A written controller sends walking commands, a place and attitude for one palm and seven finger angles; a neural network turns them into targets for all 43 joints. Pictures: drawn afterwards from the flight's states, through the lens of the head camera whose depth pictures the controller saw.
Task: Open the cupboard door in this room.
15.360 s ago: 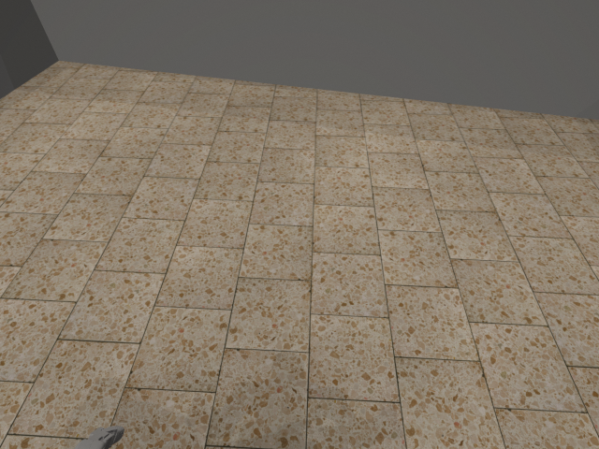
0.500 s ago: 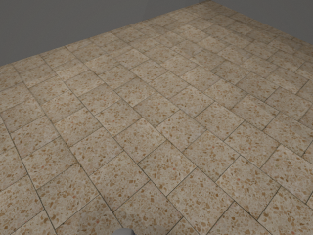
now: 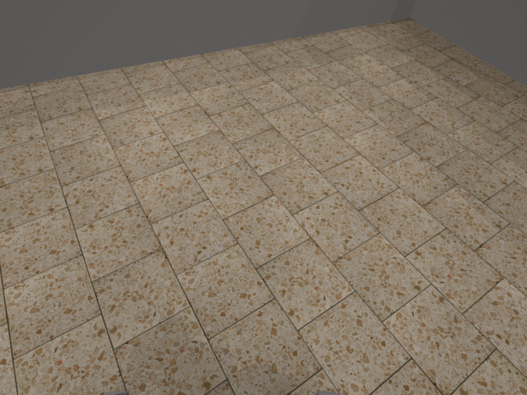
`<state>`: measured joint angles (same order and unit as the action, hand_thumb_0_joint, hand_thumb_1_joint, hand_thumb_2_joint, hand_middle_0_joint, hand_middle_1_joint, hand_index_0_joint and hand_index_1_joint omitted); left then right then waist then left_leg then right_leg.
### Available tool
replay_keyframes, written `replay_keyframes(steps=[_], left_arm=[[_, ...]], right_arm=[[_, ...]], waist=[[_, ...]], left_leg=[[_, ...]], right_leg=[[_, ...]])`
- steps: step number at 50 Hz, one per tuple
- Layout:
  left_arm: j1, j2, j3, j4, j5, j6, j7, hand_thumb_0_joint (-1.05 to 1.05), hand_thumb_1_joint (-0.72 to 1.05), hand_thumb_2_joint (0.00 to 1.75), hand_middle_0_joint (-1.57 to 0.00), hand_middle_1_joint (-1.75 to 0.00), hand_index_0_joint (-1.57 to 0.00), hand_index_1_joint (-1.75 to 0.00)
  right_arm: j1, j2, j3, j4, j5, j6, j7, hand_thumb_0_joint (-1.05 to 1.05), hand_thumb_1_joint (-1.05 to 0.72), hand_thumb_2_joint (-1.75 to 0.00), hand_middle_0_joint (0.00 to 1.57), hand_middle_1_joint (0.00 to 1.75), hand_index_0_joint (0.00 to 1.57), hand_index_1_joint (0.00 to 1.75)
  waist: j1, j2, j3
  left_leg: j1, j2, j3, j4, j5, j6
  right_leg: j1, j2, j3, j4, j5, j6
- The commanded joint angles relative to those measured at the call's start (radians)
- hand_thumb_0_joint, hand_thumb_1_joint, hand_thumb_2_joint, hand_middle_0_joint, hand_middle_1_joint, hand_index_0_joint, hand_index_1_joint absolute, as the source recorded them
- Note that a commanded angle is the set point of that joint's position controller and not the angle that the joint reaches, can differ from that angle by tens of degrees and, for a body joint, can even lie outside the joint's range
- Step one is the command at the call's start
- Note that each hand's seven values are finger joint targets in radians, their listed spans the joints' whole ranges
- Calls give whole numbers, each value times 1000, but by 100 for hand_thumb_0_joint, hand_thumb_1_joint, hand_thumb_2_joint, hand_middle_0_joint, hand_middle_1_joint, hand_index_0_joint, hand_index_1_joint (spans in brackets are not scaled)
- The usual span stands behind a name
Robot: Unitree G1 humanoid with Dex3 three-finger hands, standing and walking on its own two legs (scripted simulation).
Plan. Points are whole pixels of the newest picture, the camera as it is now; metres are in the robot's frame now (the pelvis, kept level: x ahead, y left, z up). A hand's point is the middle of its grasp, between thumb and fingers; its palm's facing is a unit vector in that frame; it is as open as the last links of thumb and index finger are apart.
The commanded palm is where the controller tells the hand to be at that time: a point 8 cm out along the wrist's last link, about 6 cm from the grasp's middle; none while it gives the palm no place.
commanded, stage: turn or walk to find it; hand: left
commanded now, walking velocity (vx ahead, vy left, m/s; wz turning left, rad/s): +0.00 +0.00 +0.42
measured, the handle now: out of the picture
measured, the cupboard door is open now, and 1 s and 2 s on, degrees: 0 0 0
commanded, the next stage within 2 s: stand and wait in 1.82 s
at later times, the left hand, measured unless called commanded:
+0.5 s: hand out of the picture -0.03 +0.14 -0.15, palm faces +0.29 -0.92 -0.27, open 7.4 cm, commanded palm none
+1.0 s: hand out of the picture -0.09 +0.20 -0.17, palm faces +0.47 -0.84 -0.25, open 7.4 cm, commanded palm none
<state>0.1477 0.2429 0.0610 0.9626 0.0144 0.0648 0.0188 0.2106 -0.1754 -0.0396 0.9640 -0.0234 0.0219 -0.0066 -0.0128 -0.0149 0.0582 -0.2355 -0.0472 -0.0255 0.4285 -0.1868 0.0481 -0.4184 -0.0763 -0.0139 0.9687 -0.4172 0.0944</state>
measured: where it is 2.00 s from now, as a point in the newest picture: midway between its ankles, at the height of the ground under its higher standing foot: outside the picture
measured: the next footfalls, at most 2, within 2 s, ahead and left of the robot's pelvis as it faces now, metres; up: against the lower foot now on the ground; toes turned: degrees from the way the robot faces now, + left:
right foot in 0.16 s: +0.03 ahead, -0.14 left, +0.00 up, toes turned +2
left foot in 0.66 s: -0.07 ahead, +0.09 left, +0.00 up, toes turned +25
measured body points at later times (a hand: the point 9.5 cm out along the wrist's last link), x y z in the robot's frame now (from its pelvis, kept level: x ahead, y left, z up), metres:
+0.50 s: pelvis -0.03 -0.06 +0.00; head +0.00 -0.08 +0.45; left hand -0.04 +0.19 -0.13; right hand +0.06 -0.31 -0.16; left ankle -0.10 +0.11 -0.67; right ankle -0.01 -0.14 -0.74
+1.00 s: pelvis -0.07 -0.02 +0.00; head -0.05 +0.00 +0.45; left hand -0.12 +0.25 -0.15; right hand +0.11 -0.20 -0.14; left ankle -0.11 +0.08 -0.74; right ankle -0.01 -0.16 -0.68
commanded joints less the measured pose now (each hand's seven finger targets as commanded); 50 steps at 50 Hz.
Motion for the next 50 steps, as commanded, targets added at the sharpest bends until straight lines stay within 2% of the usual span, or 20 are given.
replay_keyframes(steps=[1,4,6,7,8,9,12,14,19,26,29,31,32,33,34,35,36,39,41,50], left_arm=[[-37,50,5,-98,-7,-33,3,0,90,90,-20,-30,-20,-30],[22,53,7,-88,-11,-41,4,0,90,90,-20,-30,-20,-30],[95,72,14,-70,-10,-52,9,0,90,90,-20,-30,-20,-30],[124,138,27,-70,2,-62,15,0,90,90,-20,-30,-20,-30],[123,214,42,-79,14,-66,19,0,90,90,-20,-30,-20,-30],[96,208,36,-98,5,-61,22,0,90,90,-20,-30,-20,-30],[-56,116,20,-133,-3,-65,22,0,90,90,-20,-30,-20,-30],[-31,86,10,-125,-2,-77,16,0,90,90,-20,-30,-20,-30],[76,96,16,-87,2,-82,16,0,90,90,-20,-30,-20,-30],[147,157,33,-46,17,-72,13,0,90,90,-20,-30,-20,-30],[139,175,39,-39,18,-66,11,0,90,90,-20,-30,-20,-30],[107,177,40,-36,9,-60,9,0,90,90,-20,-30,-20,-30],[103,152,36,-41,1,-54,7,0,90,90,-20,-30,-20,-30],[117,89,25,-72,-7,-46,2,0,90,90,-20,-30,-20,-30],[63,60,5,-97,0,-36,4,0,90,90,-20,-30,-20,-30],[39,84,12,-98,3,-29,3,0,90,90,-20,-30,-20,-30],[18,73,14,-80,6,-22,5,0,90,90,-20,-30,-20,-30],[49,89,20,-51,5,-27,-10,0,90,90,-20,-30,-20,-30],[53,85,16,-45,3,-31,-10,0,90,90,-20,-30,-20,-30],[-17,61,6,-97,-3,-32,-2,0,90,90,-20,-30,-20,-30]], right_arm=[[48,-218,-63,-47,-4,-6,-9,0,-90,-90,20,30,20,30],[26,-217,-67,-54,-4,-2,-5,0,-90,-90,20,30,20,30],[5,-197,-69,-62,5,2,-1,0,-90,-90,20,30,20,30],[14,-146,-63,-69,14,3,5,0,-90,-90,20,30,20,30],[3,-101,-54,-99,13,1,5,0,-90,-90,20,30,20,30],[-19,-156,-69,-98,3,9,5,0,-90,-90,20,30,20,30],[62,-141,-76,-32,-4,38,18,0,-90,-90,20,30,20,30],[90,-124,-69,-14,-3,40,22,0,-90,-90,20,30,20,30],[34,-130,-62,-21,-2,40,20,0,-90,-90,20,30,20,30],[-74,-106,-37,-49,12,25,18,0,-90,-90,20,30,20,30],[-54,-107,-32,-49,17,12,14,0,-90,-90,20,30,20,30],[0,-124,-34,-35,16,2,14,0,-90,-90,20,30,20,30],[36,-161,-41,-29,14,-8,16,0,-90,-90,20,30,20,30],[59,-262,-65,-35,5,-17,11,0,-90,-90,20,30,20,30],[92,-319,-77,-25,7,-6,4,0,-90,-90,20,30,20,30],[83,-305,-71,-23,2,0,3,0,-90,-90,20,30,20,30],[42,-267,-62,-27,1,-7,-7,0,-90,-90,20,30,20,30],[-53,-221,-43,-58,3,-12,-14,0,-90,-90,20,30,20,30],[-31,-222,-44,-57,7,-18,-14,0,-90,-90,20,30,20,30],[9,-225,-61,-60,-2,-7,-6,0,-90,-90,20,30,20,30]], waist=[[-25,155,-84],[2,171,-112],[43,112,-133],[54,-52,-146],[66,-288,-104],[64,-199,-78],[-27,-109,7],[-27,-118,5],[19,-151,-23],[65,-186,-51],[52,-197,-96],[9,-165,-119],[-14,-43,-147],[-28,247,-147],[-51,311,-125],[-47,205,-103],[-38,287,-80],[8,193,-47],[5,145,-68],[-19,171,-68]], left_leg=[[82,276,-341,-98,273,131],[19,231,-348,-67,260,106],[-111,172,-312,-2,127,48],[-271,90,-228,128,-45,-11],[-411,-38,-51,361,-328,-77],[-360,2,-72,544,-378,-73],[-326,47,-66,753,-226,-83],[-328,51,-38,795,-152,-102],[-350,79,-18,745,-154,-130],[-215,86,66,418,-275,-119],[-130,72,101,258,-250,-103],[23,69,114,61,-77,-91],[148,110,55,-56,50,-76],[272,341,-253,-105,288,13],[227,458,-337,-114,486,111],[157,461,-277,-103,395,146],[114,385,-264,-126,351,118],[113,294,-177,-105,351,92],[142,277,-159,-96,414,91],[94,276,-264,-87,308,122]], right_leg=[[-1,22,4,-156,-42,-21],[133,55,-16,-335,37,-35],[329,33,-16,-566,199,-44],[472,-118,130,-674,149,-85],[462,-362,377,-723,173,-194],[295,-416,361,-734,204,-260],[157,-264,162,-731,153,-203],[191,-206,51,-697,290,-180],[301,-235,25,-673,376,-202],[337,-288,-9,-596,569,-245],[353,-292,-29,-534,615,-232],[277,-268,-88,-454,530,-171],[189,-225,-132,-328,431,-121],[-67,-92,-181,-130,35,-42],[-137,-44,-114,10,-238,-24],[-106,-59,-62,85,-205,-40],[-127,-61,-24,103,-147,-35],[-142,-40,-15,156,-6,-23],[-132,-32,-15,148,20,-14],[-41,5,-13,-91,-32,-11]])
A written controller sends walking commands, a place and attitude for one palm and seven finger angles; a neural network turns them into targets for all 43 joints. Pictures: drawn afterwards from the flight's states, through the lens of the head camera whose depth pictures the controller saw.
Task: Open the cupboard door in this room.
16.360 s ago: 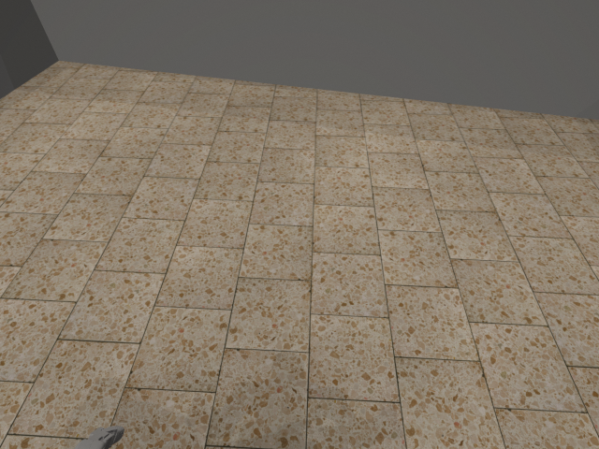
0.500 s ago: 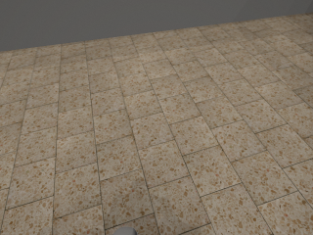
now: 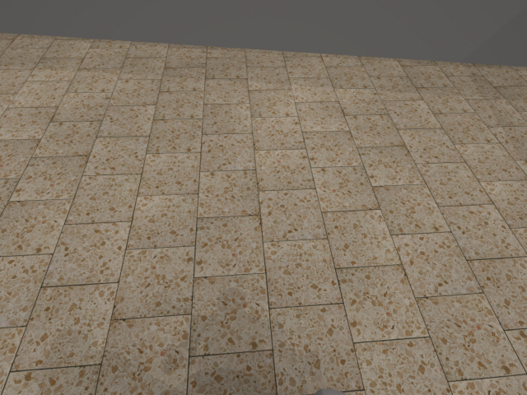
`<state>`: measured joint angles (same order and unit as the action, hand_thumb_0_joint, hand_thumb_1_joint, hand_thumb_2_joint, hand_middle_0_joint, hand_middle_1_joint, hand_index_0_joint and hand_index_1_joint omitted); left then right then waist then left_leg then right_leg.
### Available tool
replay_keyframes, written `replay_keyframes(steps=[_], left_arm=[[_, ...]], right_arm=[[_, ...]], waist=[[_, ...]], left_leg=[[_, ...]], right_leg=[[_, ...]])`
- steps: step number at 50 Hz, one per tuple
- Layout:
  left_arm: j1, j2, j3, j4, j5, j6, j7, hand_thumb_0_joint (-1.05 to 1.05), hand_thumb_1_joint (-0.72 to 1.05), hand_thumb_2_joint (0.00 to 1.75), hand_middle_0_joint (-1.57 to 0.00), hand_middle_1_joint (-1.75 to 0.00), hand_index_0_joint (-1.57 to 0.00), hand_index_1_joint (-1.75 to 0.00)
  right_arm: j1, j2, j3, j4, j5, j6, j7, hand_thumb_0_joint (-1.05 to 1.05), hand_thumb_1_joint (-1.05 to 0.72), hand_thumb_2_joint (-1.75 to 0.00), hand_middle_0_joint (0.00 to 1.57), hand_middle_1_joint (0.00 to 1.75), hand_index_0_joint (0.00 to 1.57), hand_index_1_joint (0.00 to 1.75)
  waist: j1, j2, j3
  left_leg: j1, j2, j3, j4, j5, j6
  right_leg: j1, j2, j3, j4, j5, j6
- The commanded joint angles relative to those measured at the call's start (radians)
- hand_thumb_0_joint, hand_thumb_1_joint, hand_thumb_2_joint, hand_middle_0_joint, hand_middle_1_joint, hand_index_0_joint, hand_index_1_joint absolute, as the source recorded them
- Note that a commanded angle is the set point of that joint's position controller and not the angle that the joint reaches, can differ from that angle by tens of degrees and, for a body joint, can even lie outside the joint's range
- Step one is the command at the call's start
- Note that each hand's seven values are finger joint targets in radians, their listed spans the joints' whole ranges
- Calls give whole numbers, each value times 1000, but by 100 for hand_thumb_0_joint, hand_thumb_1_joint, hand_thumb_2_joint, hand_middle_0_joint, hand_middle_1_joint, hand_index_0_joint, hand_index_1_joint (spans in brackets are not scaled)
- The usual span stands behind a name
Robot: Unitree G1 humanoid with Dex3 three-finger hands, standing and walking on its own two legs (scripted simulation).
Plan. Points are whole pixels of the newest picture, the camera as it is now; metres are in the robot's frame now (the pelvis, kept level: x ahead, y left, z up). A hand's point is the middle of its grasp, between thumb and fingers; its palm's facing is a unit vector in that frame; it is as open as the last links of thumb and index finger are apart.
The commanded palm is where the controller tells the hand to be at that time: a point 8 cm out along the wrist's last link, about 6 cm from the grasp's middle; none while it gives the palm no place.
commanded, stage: turn or walk to find it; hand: left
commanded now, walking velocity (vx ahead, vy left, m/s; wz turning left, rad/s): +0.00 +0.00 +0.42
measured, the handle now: out of the picture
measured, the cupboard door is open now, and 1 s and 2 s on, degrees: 0 0 0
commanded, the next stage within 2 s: stand and wait in 0.82 s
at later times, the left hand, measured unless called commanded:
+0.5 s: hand out of the picture -0.02 +0.15 -0.16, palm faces +0.27 -0.93 -0.27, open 7.3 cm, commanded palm none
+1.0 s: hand out of the picture -0.09 +0.22 -0.17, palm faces +0.44 -0.86 -0.24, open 7.4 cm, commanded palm none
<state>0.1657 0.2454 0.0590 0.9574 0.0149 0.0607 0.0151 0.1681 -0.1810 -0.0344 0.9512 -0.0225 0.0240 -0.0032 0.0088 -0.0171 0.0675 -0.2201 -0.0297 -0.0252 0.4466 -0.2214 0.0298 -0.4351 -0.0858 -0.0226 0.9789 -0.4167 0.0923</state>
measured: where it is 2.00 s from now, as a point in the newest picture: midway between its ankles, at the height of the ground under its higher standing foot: outside the picture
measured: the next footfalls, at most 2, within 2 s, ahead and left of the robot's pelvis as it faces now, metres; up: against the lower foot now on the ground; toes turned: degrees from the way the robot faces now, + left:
right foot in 0.14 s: +0.04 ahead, -0.14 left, +0.00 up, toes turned +0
left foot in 0.66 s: -0.05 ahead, +0.09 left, +0.00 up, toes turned +23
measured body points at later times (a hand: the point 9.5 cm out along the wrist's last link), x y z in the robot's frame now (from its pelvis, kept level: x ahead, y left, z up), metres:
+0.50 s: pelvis -0.02 -0.05 +0.00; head +0.01 -0.07 +0.45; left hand -0.03 +0.20 -0.14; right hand +0.07 -0.30 -0.16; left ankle -0.09 +0.11 -0.67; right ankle +0.00 -0.14 -0.74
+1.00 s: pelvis -0.06 +0.00 +0.00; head -0.05 +0.04 +0.45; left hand -0.12 +0.27 -0.15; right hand +0.11 -0.18 -0.13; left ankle -0.08 +0.08 -0.74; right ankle -0.02 -0.16 -0.66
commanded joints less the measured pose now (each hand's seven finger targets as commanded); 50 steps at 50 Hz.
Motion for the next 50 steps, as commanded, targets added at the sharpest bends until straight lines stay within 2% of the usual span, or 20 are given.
replay_keyframes(steps=[1,4,6,7,8,9,10,11,14,27,30,32,33,34,35,36,38,41,44,50], left_arm=[[-34,53,7,-94,-6,-31,3,0,90,90,-20,-30,-20,-30],[27,56,8,-84,-11,-43,4,0,90,90,-20,-30,-20,-30],[103,94,18,-65,-6,-59,10,0,90,90,-20,-30,-20,-30],[126,177,35,-64,8,-70,18,0,90,90,-20,-30,-20,-30],[131,225,42,-76,11,-69,20,0,90,90,-20,-30,-20,-30],[101,189,36,-87,3,-67,23,0,90,90,-20,-30,-20,-30],[30,154,39,-101,1,-72,27,0,90,90,-20,-30,-20,-30],[-8,135,29,-110,-1,-69,22,0,90,90,-20,-30,-20,-30],[-16,88,13,-113,-1,-79,19,0,90,90,-20,-30,-20,-30],[136,153,33,-35,17,-68,17,0,90,90,-20,-30,-20,-30],[118,173,40,-28,16,-62,14,0,90,90,-20,-30,-20,-30],[87,157,38,-30,3,-52,12,0,90,90,-20,-30,-20,-30],[110,105,32,-51,-5,-44,9,0,90,90,-20,-30,-20,-30],[70,54,7,-85,-3,-35,6,0,90,90,-20,-30,-20,-30],[34,81,10,-86,1,-25,9,0,90,90,-20,-30,-20,-30],[4,74,15,-68,6,-15,13,0,90,90,-20,-30,-20,-30],[10,92,24,-48,6,-15,-1,0,90,90,-20,-30,-20,-30],[60,83,24,-23,6,-22,-8,0,90,90,-20,-30,-20,-30],[51,86,24,-25,7,-20,-4,0,90,90,-20,-30,-20,-30],[-33,76,20,-70,2,-26,3,0,90,90,-20,-30,-20,-30]], right_arm=[[50,-216,-67,-50,-4,-7,-10,0,-90,-90,20,30,20,30],[34,-215,-71,-54,-3,-4,-8,0,-90,-90,20,30,20,30],[26,-181,-69,-62,9,-4,-3,0,-90,-90,20,30,20,30],[44,-120,-60,-73,18,-6,2,0,-90,-90,20,30,20,30],[10,-116,-60,-98,12,-3,-1,0,-90,-90,20,30,20,30],[17,-150,-69,-79,2,11,-1,0,-90,-90,20,30,20,30],[50,-149,-73,-56,-2,22,3,0,-90,-90,20,30,20,30],[56,-148,-77,-36,-2,29,8,0,-90,-90,20,30,20,30],[107,-120,-68,-4,-1,31,17,0,-90,-90,20,30,20,30],[-51,-97,-38,-35,13,21,15,0,-90,-90,20,30,20,30],[-19,-102,-35,-33,16,8,12,0,-90,-90,20,30,20,30],[56,-136,-41,-19,14,-5,14,0,-90,-90,20,30,20,30],[83,-228,-61,-20,6,-17,11,0,-90,-90,20,30,20,30],[116,-306,-78,-18,6,-11,3,0,-90,-90,20,30,20,30],[117,-305,-77,-9,4,-1,1,0,-90,-90,20,30,20,30],[86,-264,-68,-11,1,-7,-10,0,-90,-90,20,30,20,30],[-8,-227,-53,-39,1,-6,-17,0,-90,-90,20,30,20,30],[-9,-213,-48,-47,8,-18,-15,0,-90,-90,20,30,20,30],[27,-200,-49,-41,11,-23,-15,0,-90,-90,20,30,20,30],[94,-203,-62,-34,3,-21,-15,0,-90,-90,20,30,20,30]], waist=[[-39,180,-79],[-10,173,-116],[26,79,-154],[37,-155,-178],[52,-264,-130],[35,-162,-111],[2,-222,-74],[-13,-153,-33],[-36,-128,-46],[44,-172,-69],[21,-185,-100],[-29,-76,-135],[-46,172,-161],[-65,343,-126],[-72,239,-110],[-67,279,-74],[-29,213,-18],[-6,143,-56],[-13,148,-66],[-44,140,-92]], left_leg=[[57,253,-283,-95,359,140],[3,218,-302,-34,382,118],[-130,141,-253,61,211,44],[-310,28,-126,237,-47,-24],[-377,-40,-38,451,-368,-59],[-340,0,-90,606,-340,-55],[-346,23,-103,682,-297,-55],[-340,28,-81,748,-240,-62],[-351,44,-39,775,-137,-88],[-213,70,70,380,-248,-94],[-103,55,109,202,-182,-78],[98,75,82,-35,44,-60],[230,257,-166,-117,212,9],[223,426,-350,-142,489,113],[146,451,-294,-129,423,162],[81,380,-282,-167,347,124],[38,308,-215,-164,245,106],[89,247,-153,-158,285,87],[96,238,-169,-176,259,80],[143,266,-289,-145,306,137]], right_leg=[[13,24,-7,-160,-36,-14],[161,58,-24,-376,61,-25],[378,4,6,-605,242,-38],[523,-213,216,-673,281,-104],[432,-399,371,-689,426,-220],[321,-383,309,-696,389,-258],[257,-338,261,-719,305,-247],[223,-288,204,-716,264,-226],[292,-210,35,-659,461,-186],[366,-284,-11,-596,597,-243],[339,-285,-40,-533,590,-217],[221,-239,-112,-392,441,-136],[30,-125,-170,-199,166,-63],[-125,-34,-135,-33,-238,-18],[-88,-47,-62,60,-223,-36],[-98,-54,-14,85,-161,-33],[-116,-46,-1,143,-41,-28],[-114,-26,-5,166,56,-12],[-114,-22,9,162,90,0],[-122,-11,28,51,17,6]])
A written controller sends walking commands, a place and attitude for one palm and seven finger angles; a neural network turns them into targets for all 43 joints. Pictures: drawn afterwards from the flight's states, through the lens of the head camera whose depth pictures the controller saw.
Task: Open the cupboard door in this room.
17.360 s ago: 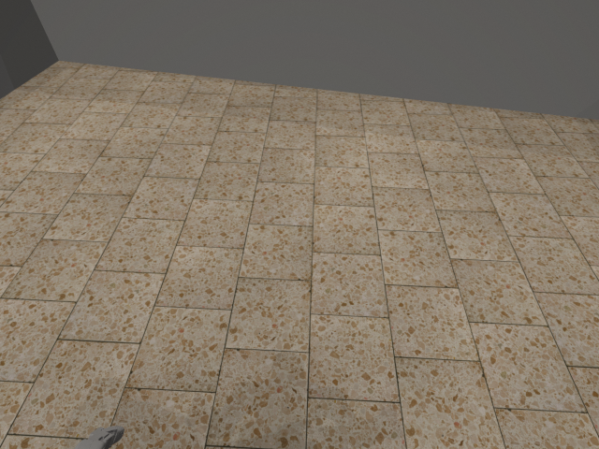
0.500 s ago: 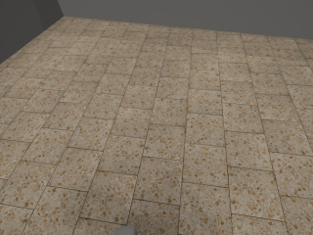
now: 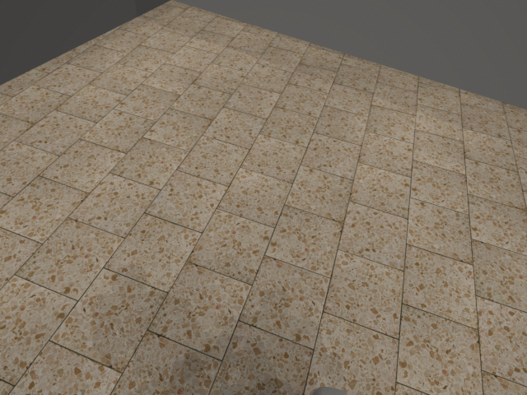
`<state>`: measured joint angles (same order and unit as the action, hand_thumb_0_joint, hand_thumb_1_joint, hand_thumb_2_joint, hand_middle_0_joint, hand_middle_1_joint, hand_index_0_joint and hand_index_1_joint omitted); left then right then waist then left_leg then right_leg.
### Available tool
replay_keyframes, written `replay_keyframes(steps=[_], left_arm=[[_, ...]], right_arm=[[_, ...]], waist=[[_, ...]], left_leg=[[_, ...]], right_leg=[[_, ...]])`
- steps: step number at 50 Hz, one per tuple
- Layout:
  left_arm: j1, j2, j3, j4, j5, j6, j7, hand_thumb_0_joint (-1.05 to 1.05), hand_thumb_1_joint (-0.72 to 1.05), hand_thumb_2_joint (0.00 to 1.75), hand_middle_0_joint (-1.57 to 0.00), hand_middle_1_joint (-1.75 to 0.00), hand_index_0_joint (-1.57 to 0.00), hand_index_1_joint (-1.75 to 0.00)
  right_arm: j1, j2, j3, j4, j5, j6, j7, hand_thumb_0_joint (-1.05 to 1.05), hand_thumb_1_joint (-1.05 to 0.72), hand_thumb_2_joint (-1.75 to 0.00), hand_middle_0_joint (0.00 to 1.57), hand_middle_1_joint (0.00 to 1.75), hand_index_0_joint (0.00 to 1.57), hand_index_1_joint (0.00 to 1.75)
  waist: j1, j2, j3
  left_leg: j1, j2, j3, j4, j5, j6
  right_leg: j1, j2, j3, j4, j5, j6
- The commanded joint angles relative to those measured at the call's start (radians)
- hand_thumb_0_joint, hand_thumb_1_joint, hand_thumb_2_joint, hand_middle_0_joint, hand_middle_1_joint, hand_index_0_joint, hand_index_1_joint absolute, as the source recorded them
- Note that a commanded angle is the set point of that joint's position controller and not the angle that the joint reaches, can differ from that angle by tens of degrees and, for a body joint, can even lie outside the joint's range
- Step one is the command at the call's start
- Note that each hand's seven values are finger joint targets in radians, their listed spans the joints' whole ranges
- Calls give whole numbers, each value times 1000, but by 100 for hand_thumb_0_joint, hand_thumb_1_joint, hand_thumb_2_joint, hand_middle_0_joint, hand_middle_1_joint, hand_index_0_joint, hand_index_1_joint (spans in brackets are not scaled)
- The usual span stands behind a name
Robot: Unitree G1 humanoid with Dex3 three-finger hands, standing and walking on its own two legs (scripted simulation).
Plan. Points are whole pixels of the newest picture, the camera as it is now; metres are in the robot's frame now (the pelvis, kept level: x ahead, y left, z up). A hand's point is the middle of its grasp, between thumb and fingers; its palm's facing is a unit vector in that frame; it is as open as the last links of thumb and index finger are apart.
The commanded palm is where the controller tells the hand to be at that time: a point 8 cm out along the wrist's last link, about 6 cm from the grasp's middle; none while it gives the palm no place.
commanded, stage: turn or walk to find it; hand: left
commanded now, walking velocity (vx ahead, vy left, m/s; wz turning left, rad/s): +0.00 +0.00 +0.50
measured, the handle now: out of the picture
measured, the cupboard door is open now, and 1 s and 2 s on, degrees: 0 0 0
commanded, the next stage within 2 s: none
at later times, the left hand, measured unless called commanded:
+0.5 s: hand out of the picture +0.02 +0.13 -0.14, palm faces +0.27 -0.92 -0.28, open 7.4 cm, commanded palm none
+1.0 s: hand out of the picture -0.14 +0.18 -0.18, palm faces +0.55 -0.80 -0.25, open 7.4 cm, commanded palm none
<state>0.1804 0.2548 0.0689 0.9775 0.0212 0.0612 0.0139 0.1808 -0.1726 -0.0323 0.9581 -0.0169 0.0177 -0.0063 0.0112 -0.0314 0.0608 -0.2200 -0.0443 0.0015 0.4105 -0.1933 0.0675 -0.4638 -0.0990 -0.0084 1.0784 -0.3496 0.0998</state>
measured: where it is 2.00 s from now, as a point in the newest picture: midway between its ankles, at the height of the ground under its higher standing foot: outside the picture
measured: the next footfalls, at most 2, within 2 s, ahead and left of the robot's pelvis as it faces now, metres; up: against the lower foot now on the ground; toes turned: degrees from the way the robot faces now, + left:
right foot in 0.26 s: +0.03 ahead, -0.15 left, +0.00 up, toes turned +6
left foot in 0.80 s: -0.07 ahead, +0.08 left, +0.00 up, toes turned +31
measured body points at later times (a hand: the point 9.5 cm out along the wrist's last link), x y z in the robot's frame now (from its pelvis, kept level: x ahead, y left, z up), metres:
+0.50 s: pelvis -0.02 -0.08 +0.00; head +0.01 -0.12 +0.44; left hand +0.01 +0.18 -0.12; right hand +0.06 -0.33 -0.17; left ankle -0.08 +0.09 -0.64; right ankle -0.01 -0.16 -0.74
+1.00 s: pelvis -0.07 -0.03 -0.01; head -0.05 +0.01 +0.44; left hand -0.17 +0.22 -0.16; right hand +0.16 -0.19 -0.13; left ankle -0.11 +0.06 -0.74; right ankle +0.00 -0.17 -0.66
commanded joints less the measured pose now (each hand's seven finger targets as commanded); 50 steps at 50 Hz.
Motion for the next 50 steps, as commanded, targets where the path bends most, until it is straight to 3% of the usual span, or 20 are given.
replay_keyframes(steps=[1,7,11,12,13,14,15,17,18,20,26,34,36,38,39,40,41,43,46,50], left_arm=[[-62,62,9,-99,-5,-27,5,0,90,90,-20,-30,-20,-30],[-81,41,-1,-129,-15,-37,9,0,90,90,-20,-30,-20,-30],[30,62,7,-103,-21,-49,16,0,90,90,-20,-30,-20,-30],[66,117,17,-101,-12,-59,21,0,90,90,-20,-30,-20,-30],[78,199,34,-104,2,-65,28,0,90,90,-20,-30,-20,-30],[57,202,28,-122,-4,-60,29,0,90,90,-20,-30,-20,-30],[-8,152,26,-138,-8,-66,32,0,90,90,-20,-30,-20,-30],[-89,106,12,-155,-12,-65,30,0,90,90,-20,-30,-20,-30],[-97,81,3,-156,-12,-71,26,0,90,90,-20,-30,-20,-30],[-53,72,1,-143,-11,-79,22,0,90,90,-20,-30,-20,-30],[61,95,12,-109,-3,-79,21,0,90,90,-20,-30,-20,-30],[113,160,33,-81,11,-64,16,0,90,90,-20,-30,-20,-30],[105,172,35,-74,9,-60,13,0,90,90,-20,-30,-20,-30],[83,168,35,-73,-2,-52,10,0,90,90,-20,-30,-20,-30],[94,128,31,-89,-9,-47,7,0,90,90,-20,-30,-20,-30],[67,64,7,-125,-11,-41,2,0,90,90,-20,-30,-20,-30],[17,84,3,-135,-4,-28,7,0,90,90,-20,-30,-20,-30],[-26,82,11,-119,-4,-19,7,0,90,90,-20,-30,-20,-30],[14,93,15,-90,-3,-24,-8,0,90,90,-20,-30,-20,-30],[13,88,12,-94,-2,-25,-5,0,90,90,-20,-30,-20,-30]], right_arm=[[91,-213,-67,-38,-4,-13,-11,0,-90,-90,20,30,20,30],[98,-218,-77,-38,-10,-2,-10,0,-90,-90,20,30,20,30],[59,-201,-79,-50,-1,5,-3,0,-90,-90,20,30,20,30],[63,-160,-76,-55,7,5,3,0,-90,-90,20,30,20,30],[66,-104,-66,-78,10,1,6,0,-90,-90,20,30,20,30],[46,-154,-80,-83,-3,8,2,0,-90,-90,20,30,20,30],[70,-162,-83,-59,-9,22,6,0,-90,-90,20,30,20,30],[109,-141,-85,-23,-10,39,17,0,-90,-90,20,30,20,30],[126,-133,-81,-12,-11,41,21,0,-90,-90,20,30,20,30],[137,-128,-78,-7,-8,44,23,0,-90,-90,20,30,20,30],[32,-136,-70,-33,-9,47,22,0,-90,-90,20,30,20,30],[-75,-119,-43,-73,6,24,21,0,-90,-90,20,30,20,30],[-51,-126,-41,-72,8,16,20,0,-90,-90,20,30,20,30],[9,-157,-48,-60,5,5,21,0,-90,-90,20,30,20,30],[55,-238,-65,-56,1,-8,19,0,-90,-90,20,30,20,30],[97,-332,-90,-51,0,-6,12,0,-90,-90,20,30,20,30],[135,-346,-90,-30,2,4,9,0,-90,-90,20,30,20,30],[55,-289,-76,-45,-5,2,-9,0,-90,-90,20,30,20,30],[-44,-245,-58,-80,-3,-3,-8,0,-90,-90,20,30,20,30],[-7,-242,-61,-79,1,-9,-4,0,-90,-90,20,30,20,30]], waist=[[-51,151,-91],[-51,177,-130],[8,144,-167],[26,22,-177],[37,-244,-160],[33,-188,-122],[-2,-133,-82],[-51,-82,-10],[-60,-87,8],[-50,-122,-8],[0,-126,-13],[41,-187,-74],[25,-190,-107],[-23,-116,-136],[-49,81,-178],[-73,349,-157],[-91,262,-168],[-71,292,-99],[-21,188,-58],[-23,159,-78]], left_leg=[[150,277,-328,-100,288,104],[103,256,-407,-45,367,114],[-76,167,-384,22,233,36],[-237,101,-315,114,54,-21],[-418,-38,-119,335,-268,-95],[-391,-24,-103,532,-386,-99],[-365,11,-135,656,-326,-98],[-359,37,-105,768,-238,-109],[-357,46,-84,797,-186,-119],[-369,47,-64,825,-143,-136],[-373,83,-38,751,-171,-158],[-212,80,63,375,-266,-133],[-137,69,87,247,-214,-120],[61,73,83,18,-1,-102],[227,206,-96,-57,178,-49],[300,430,-376,-63,558,60],[257,477,-337,-42,590,127],[155,381,-295,-63,436,118],[75,278,-207,-75,321,77],[90,261,-227,-98,272,77]], right_leg=[[-87,9,14,-75,-65,-4],[46,61,9,-307,-112,-28],[348,73,-11,-664,119,-49],[510,-48,94,-770,130,-77],[579,-310,354,-814,155,-181],[410,-400,370,-814,249,-258],[313,-346,291,-828,187,-265],[242,-251,172,-812,191,-215],[247,-210,88,-791,268,-197],[294,-184,17,-771,369,-185],[363,-231,8,-754,424,-217],[414,-273,-49,-656,582,-244],[412,-274,-73,-607,583,-222],[302,-242,-139,-484,468,-148],[137,-164,-185,-304,254,-87],[-114,-39,-174,-113,-300,-19],[-105,-41,-87,-10,-322,-32],[-122,-45,-33,50,-218,-26],[-76,-20,-25,54,-76,-21],[-77,-8,-11,25,-24,-7]])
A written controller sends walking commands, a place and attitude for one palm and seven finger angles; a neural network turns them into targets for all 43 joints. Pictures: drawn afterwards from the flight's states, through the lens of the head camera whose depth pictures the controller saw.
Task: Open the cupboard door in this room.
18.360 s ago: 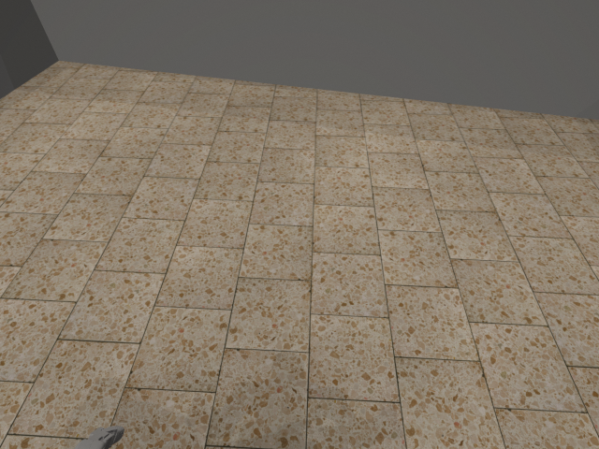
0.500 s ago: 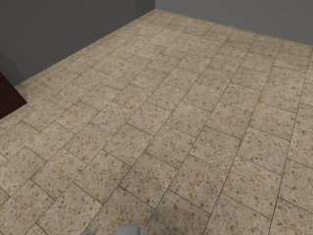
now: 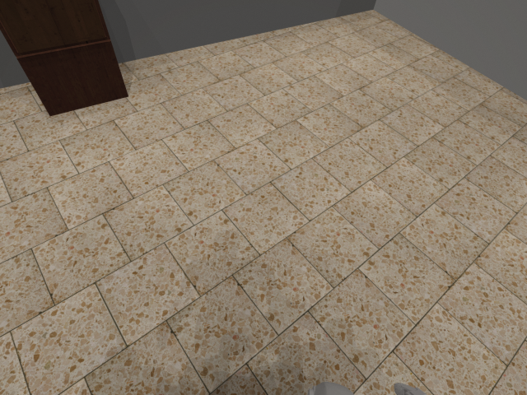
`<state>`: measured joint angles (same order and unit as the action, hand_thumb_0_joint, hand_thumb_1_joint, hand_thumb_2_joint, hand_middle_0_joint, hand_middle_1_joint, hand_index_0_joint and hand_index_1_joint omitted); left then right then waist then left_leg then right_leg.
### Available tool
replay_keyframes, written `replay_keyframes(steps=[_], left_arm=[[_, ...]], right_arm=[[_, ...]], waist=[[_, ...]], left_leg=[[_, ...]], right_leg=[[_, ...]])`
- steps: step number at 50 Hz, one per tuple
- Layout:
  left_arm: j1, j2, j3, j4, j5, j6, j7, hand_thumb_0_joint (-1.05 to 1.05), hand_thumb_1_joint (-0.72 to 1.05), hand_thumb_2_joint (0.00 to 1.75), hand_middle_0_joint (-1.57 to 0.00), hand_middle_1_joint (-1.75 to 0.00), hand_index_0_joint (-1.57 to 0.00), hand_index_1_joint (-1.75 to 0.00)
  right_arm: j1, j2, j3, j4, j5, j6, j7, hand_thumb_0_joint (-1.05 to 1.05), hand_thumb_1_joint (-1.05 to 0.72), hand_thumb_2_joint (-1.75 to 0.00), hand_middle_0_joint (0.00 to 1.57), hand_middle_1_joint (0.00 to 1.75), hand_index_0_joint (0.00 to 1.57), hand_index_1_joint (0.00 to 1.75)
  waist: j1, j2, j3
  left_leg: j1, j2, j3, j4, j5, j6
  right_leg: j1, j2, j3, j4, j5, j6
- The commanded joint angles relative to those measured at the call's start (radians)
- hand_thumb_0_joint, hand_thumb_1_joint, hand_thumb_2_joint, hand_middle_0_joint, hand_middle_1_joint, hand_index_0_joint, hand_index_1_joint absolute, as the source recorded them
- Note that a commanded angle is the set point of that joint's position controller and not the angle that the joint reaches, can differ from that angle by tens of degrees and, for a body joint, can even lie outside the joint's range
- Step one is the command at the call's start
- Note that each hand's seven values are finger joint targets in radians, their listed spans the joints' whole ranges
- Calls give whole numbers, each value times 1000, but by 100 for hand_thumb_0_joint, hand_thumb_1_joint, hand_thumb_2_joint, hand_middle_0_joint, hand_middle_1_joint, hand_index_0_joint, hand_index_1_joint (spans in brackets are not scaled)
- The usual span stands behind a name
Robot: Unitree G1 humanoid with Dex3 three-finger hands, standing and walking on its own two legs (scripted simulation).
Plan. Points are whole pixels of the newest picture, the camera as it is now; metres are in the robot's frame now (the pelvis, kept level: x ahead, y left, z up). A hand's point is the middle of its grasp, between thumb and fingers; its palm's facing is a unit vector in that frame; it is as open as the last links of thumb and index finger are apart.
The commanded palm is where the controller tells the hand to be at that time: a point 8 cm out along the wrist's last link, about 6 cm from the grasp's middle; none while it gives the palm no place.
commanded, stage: turn or walk to find it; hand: left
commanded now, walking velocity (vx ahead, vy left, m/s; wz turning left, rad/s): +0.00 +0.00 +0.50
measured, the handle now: out of the picture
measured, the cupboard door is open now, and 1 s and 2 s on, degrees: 0 0 0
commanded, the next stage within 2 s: none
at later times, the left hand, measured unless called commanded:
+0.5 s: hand out of the picture +0.03 +0.14 -0.14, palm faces +0.25 -0.92 -0.29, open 7.4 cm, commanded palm none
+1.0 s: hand out of the picture -0.13 +0.20 -0.18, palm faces +0.55 -0.81 -0.21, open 7.4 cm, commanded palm none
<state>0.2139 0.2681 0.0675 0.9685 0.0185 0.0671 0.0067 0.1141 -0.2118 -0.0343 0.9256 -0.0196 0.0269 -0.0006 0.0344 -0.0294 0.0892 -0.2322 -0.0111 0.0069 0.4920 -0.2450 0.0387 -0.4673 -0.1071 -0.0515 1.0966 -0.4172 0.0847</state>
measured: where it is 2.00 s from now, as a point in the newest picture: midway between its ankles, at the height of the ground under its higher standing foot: (189, 334)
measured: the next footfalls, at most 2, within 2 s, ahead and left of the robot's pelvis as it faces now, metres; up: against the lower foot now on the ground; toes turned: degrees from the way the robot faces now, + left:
right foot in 0.28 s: +0.04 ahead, -0.15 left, +0.00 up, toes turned +6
left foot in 0.88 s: +0.03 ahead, +0.16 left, +0.00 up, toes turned +36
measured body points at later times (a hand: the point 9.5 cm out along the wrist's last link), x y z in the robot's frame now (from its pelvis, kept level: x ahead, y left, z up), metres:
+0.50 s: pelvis -0.01 -0.07 +0.00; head +0.02 -0.11 +0.45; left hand +0.02 +0.19 -0.12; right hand +0.06 -0.32 -0.17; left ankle -0.07 +0.09 -0.64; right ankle +0.00 -0.15 -0.74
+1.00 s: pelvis +0.03 +0.05 -0.01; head +0.04 +0.08 +0.44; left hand -0.15 +0.24 -0.17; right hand +0.27 -0.09 -0.13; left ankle -0.01 +0.13 -0.74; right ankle +0.04 -0.11 -0.67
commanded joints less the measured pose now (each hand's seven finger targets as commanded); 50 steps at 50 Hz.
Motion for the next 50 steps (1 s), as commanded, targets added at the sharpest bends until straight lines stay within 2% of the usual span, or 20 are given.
replay_keyframes(steps=[1,8,12,13,14,15,16,17,19,21,27,36,40,42,43,44,45,46,47,50], left_arm=[[-31,76,13,-90,0,-31,4,0,90,90,-20,-30,-20,-30],[-112,46,3,-141,-9,-40,10,0,90,90,-20,-30,-20,-30],[-10,57,6,-120,-16,-54,14,0,90,90,-20,-30,-20,-30],[37,78,12,-109,-15,-62,17,0,90,90,-20,-30,-20,-30],[71,150,27,-107,0,-73,24,0,90,90,-20,-30,-20,-30],[66,213,37,-116,7,-74,28,0,90,90,-20,-30,-20,-30],[42,196,32,-130,0,-70,31,0,90,90,-20,-30,-20,-30],[-29,141,34,-142,-4,-77,39,0,90,90,-20,-30,-20,-30],[-108,98,11,-161,-6,-75,29,0,90,90,-20,-30,-20,-30],[-88,74,6,-158,-5,-82,26,0,90,90,-20,-30,-20,-30],[70,91,19,-82,-2,-108,20,0,90,90,-20,-30,-20,-30],[192,102,22,11,17,-130,8,0,90,90,-20,-30,-20,-30],[184,130,29,28,20,-127,2,0,90,90,-20,-30,-20,-30],[161,135,28,40,14,-122,-2,0,90,90,-20,-30,-20,-30],[144,122,22,35,7,-121,-7,0,90,90,-20,-30,-20,-30],[134,62,13,6,-3,-120,-20,0,90,90,-20,-30,-20,-30],[45,40,-7,-54,2,-115,-25,0,90,90,-20,-30,-20,-30],[-1,53,-5,-64,4,-111,-20,0,90,90,-20,-30,-20,-30],[-16,53,0,-50,6,-107,-19,0,90,90,-20,-30,-20,-30],[70,18,-3,22,14,-100,-32,0,90,90,-20,-30,-20,-30]], right_arm=[[69,-202,-61,-45,4,-18,-9,0,-90,-90,20,30,20,30],[116,-204,-76,-43,-7,-8,-8,0,-90,-90,20,30,20,30],[79,-197,-82,-54,-2,-2,-5,0,-90,-90,20,30,20,30],[70,-174,-79,-62,4,-1,-4,0,-90,-90,20,30,20,30],[89,-115,-71,-70,12,-3,2,0,-90,-90,20,30,20,30],[71,-90,-68,-95,8,-4,1,0,-90,-90,20,30,20,30],[63,-135,-79,-89,-1,4,2,0,-90,-90,20,30,20,30],[100,-137,-83,-63,-5,19,3,0,-90,-90,20,30,20,30],[137,-118,-83,-18,-8,32,16,0,-90,-90,20,30,20,30],[159,-101,-77,-3,-7,34,21,0,-90,-90,20,30,20,30],[66,-106,-73,-20,-16,28,39,0,-90,-90,20,30,20,30],[-82,-60,-43,-55,-7,-4,59,0,-90,-90,20,30,20,30],[-76,-52,-31,-66,-3,-24,62,0,-90,-90,20,30,20,30],[25,-70,-37,-40,-7,-37,57,0,-90,-90,20,30,20,30],[142,-126,-51,-9,-9,-47,48,0,-90,-90,20,30,20,30],[280,-252,-86,28,-17,-57,35,0,-90,-90,20,30,20,30],[365,-329,-103,61,-5,-56,19,0,-90,-90,20,30,20,30],[344,-316,-96,74,0,-51,10,0,-90,-90,20,30,20,30],[282,-267,-82,58,4,-53,6,0,-90,-90,20,30,20,30],[150,-146,-41,30,2,-79,0,0,-90,-90,20,30,20,30]], waist=[[-51,159,-104],[-76,199,-122],[-23,181,-158],[3,122,-176],[17,-97,-203],[25,-274,-161],[13,-165,-138],[-23,-198,-115],[-68,-117,-37],[-66,-130,-47],[-1,-127,-27],[40,-126,-19],[27,-146,-31],[-34,-98,-72],[-101,17,-131],[-171,315,-201],[-201,389,-164],[-187,273,-118],[-152,213,-83],[-58,170,13]], left_leg=[[103,227,-245,-182,309,108],[94,224,-362,-133,365,137],[-29,168,-375,-50,367,93],[-131,127,-351,0,240,52],[-301,23,-237,159,-7,-18],[-406,-84,-86,385,-328,-75],[-366,-33,-121,549,-335,-67],[-353,-7,-150,636,-280,-65],[-344,12,-106,740,-163,-80],[-348,15,-75,759,-105,-97],[-442,82,-36,707,-44,-120],[-391,114,54,355,-92,-86],[-212,93,115,164,-134,-53],[21,61,160,35,-66,-41],[242,55,141,-44,-53,-28],[430,271,-223,-155,-206,42],[456,413,-463,-268,-180,104],[395,452,-453,-277,-190,140],[275,413,-409,-294,-233,127],[88,282,-190,-307,-28,76]], right_leg=[[-73,3,36,-3,45,10],[13,48,38,-257,-45,-1],[255,87,14,-561,111,-16],[393,53,33,-698,206,-23],[548,-144,215,-810,173,-77],[498,-367,440,-833,291,-192],[367,-387,383,-821,336,-247],[303,-341,330,-840,266,-237],[243,-226,176,-814,261,-189],[281,-185,78,-790,361,-169],[401,-247,107,-909,9,-166],[486,-289,-19,-915,73,-176],[424,-304,-89,-842,156,-171],[312,-278,-154,-717,166,-132],[197,-221,-221,-520,191,-98],[-38,-84,-267,-186,9,-33],[-267,-14,-146,5,-196,-18],[-299,-56,-50,72,-162,-40],[-269,-78,-26,108,-91,-41],[-159,-88,-8,73,114,-31]])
